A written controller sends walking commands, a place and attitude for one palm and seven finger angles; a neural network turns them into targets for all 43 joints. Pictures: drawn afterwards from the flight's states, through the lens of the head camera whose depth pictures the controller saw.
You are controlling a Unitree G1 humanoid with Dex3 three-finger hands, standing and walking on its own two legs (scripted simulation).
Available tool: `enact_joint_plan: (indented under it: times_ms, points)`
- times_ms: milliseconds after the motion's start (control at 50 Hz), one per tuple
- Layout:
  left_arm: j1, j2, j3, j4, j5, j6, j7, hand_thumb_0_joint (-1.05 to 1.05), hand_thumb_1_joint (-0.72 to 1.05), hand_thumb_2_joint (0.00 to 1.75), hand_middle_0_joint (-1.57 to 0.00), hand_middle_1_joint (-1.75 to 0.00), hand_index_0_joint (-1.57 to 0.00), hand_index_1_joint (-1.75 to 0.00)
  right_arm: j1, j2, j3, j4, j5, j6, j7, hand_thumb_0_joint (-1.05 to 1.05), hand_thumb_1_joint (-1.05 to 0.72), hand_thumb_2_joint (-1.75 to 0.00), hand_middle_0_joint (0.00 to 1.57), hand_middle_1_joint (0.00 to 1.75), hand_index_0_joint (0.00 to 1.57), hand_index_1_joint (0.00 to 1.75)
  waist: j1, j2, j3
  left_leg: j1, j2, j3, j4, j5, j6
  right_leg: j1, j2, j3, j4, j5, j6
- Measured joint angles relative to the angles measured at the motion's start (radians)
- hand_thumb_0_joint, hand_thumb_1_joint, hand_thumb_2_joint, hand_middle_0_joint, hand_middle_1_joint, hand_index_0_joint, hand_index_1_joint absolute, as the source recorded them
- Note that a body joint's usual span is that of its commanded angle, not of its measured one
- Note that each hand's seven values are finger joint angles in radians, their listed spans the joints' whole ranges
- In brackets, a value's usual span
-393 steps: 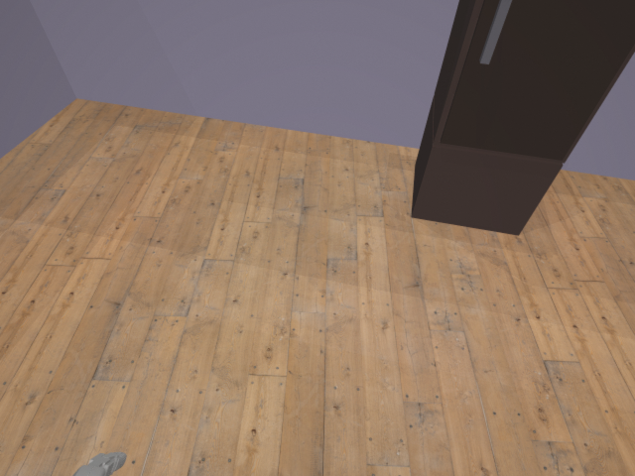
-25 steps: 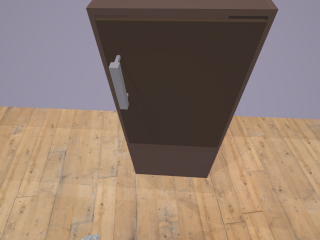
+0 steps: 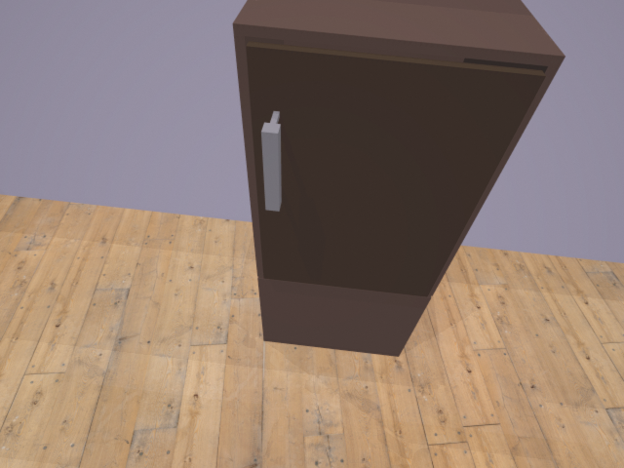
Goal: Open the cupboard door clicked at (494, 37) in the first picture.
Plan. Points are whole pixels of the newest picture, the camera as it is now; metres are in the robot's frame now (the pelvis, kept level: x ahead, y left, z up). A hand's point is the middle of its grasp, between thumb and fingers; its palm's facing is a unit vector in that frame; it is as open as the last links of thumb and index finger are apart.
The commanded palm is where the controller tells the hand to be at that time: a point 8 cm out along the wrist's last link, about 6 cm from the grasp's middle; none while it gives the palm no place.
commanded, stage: come to a stop and stand still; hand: left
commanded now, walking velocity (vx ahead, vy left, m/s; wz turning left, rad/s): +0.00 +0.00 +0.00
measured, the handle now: (274, 162) +0.58 +0.10 +0.06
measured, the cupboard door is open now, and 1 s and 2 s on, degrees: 0 0 0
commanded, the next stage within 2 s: look again from close up in 0.30 s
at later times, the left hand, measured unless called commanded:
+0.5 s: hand out of the picture +0.01 +0.16 -0.19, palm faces +0.04 -0.98 -0.19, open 7.3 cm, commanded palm none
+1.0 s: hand out of the picture -0.09 +0.19 -0.19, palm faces +0.03 -0.99 -0.16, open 7.4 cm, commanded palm none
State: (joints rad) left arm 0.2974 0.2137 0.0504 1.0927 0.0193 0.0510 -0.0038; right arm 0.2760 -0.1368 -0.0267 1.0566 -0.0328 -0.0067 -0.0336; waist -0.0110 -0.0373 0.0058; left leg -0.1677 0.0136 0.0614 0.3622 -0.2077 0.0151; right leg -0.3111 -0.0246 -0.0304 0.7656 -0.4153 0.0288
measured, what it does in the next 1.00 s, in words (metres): steps on the spot: right foot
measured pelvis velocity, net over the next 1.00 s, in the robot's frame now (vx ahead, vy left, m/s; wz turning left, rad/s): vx -0.06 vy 0.02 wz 0.00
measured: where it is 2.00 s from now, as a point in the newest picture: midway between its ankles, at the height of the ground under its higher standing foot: outside the picture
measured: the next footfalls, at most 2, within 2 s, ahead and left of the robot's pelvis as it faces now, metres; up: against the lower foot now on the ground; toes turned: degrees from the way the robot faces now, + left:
right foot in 0.10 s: +0.01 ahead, -0.13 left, +0.00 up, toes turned -3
right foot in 1.84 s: +0.05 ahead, -0.19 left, +0.00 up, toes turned -6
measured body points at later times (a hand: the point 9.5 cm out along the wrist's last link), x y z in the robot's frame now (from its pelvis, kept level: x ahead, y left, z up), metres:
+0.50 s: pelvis -0.01 -0.02 -0.01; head -0.03 -0.01 +0.44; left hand +0.00 +0.21 -0.17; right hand +0.04 -0.25 -0.16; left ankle -0.01 +0.11 -0.75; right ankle -0.03 -0.12 -0.75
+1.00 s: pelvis -0.06 +0.02 -0.01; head -0.07 +0.04 +0.44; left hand -0.09 +0.24 -0.17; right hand -0.09 -0.19 -0.16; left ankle -0.01 +0.11 -0.75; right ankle -0.03 -0.12 -0.75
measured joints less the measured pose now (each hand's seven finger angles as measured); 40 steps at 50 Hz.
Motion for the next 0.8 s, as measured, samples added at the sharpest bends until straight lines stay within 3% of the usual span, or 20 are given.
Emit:
enact_joint_plan:
  times_ms: [60,100,160,200,240,280,400,800]
  points:
    - [0.005,-0.015,-0.021,0.002,-0.003,-0.008,0.002,0.01,0.91,0.9,-0.2,-0.3,-0.2,-0.3,0.008,-0.007,0.002,0.008,0.004,0.004,0.0,0.0,-0.91,-0.89,0.2,0.3,0.2,0.3,-0.007,0.008,0.011,-0.014,0.002,0.004,0.029,-0.014,-0.012,0.07,-0.003,-0.01,-0.159,0.022,-0.01]
    - [0.02,-0.019,-0.031,-0.035,0.005,-0.034,0.013,0.01,0.91,0.9,-0.2,-0.3,-0.2,-0.3,0.016,-0.014,0.003,-0.008,0.005,0.009,0.004,0.0,-0.91,-0.89,0.2,0.3,0.2,0.3,0.004,0.001,0.017,-0.076,0.004,0.015,0.134,-0.064,-0.026,0.088,-0.007,0.004,-0.261,0.142,-0.027]
    - [0.024,-0.054,-0.042,-0.052,0.007,-0.048,0.026,0.01,0.91,0.9,-0.2,-0.3,-0.2,-0.3,0.023,-0.032,-0.006,-0.017,0.004,0.013,0.004,0.0,-0.91,-0.89,0.2,0.3,0.2,0.3,-0.011,0.05,0.025,-0.104,0.039,-0.024,0.217,-0.112,-0.026,0.089,0.029,-0.028,-0.221,0.091,-0.051]
    - [0.03,-0.07,-0.044,-0.063,0.006,-0.055,0.032,0.01,0.91,0.9,-0.2,-0.3,-0.2,-0.3,0.03,-0.033,-0.006,-0.018,0.005,0.015,0.002,0.0,-0.91,-0.89,0.2,0.3,0.2,0.3,-0.012,0.052,0.013,-0.105,0.045,-0.037,0.237,-0.126,-0.019,0.1,0.036,-0.039,-0.216,0.067,-0.058]
    - [0.034,-0.073,-0.043,-0.064,0.009,-0.055,0.045,0.01,0.92,0.89,-0.2,-0.3,-0.2,-0.3,0.028,-0.027,-0.005,-0.017,0.008,0.012,-0.001,0.0,-0.91,-0.89,0.2,0.3,0.2,0.3,-0.009,0.041,0.005,-0.087,0.048,-0.037,0.23,-0.129,-0.037,0.112,0.038,-0.04,-0.212,0.06,-0.059]
    - [0.038,-0.069,-0.042,-0.063,0.005,-0.055,0.047,0.02,0.93,0.89,-0.2,-0.3,-0.2,-0.3,0.021,-0.02,-0.003,-0.017,0.01,0.008,-0.004,0.0,-0.91,-0.89,0.2,0.3,0.2,0.3,-0.005,0.03,-0.003,-0.068,0.047,-0.034,0.218,-0.125,-0.049,0.125,0.036,-0.037,-0.213,0.059,-0.059]
    - [0.042,-0.061,-0.042,-0.072,-0.001,-0.055,0.044,0.02,0.93,0.89,-0.2,-0.3,-0.2,-0.3,-0.015,-0.017,-0.003,-0.021,0.012,0.007,-0.007,0.0,-0.92,-0.89,0.2,0.3,0.2,0.3,0.005,0.03,-0.018,-0.042,0.047,-0.025,0.205,-0.113,-0.044,0.148,0.037,-0.028,-0.228,0.075,-0.054]
    - [0.057,-0.04,-0.048,-0.049,-0.003,-0.05,0.038,0.01,0.91,0.89,-0.2,-0.3,-0.2,-0.3,0.036,-0.019,0.016,0.024,0.014,0.009,0.018,0.0,-0.91,-0.89,0.2,0.3,0.2,0.3,0.007,0.021,-0.011,-0.053,0.008,-0.006,0.116,-0.005,0.001,0.138,0.001,-0.012,-0.322,0.192,-0.013]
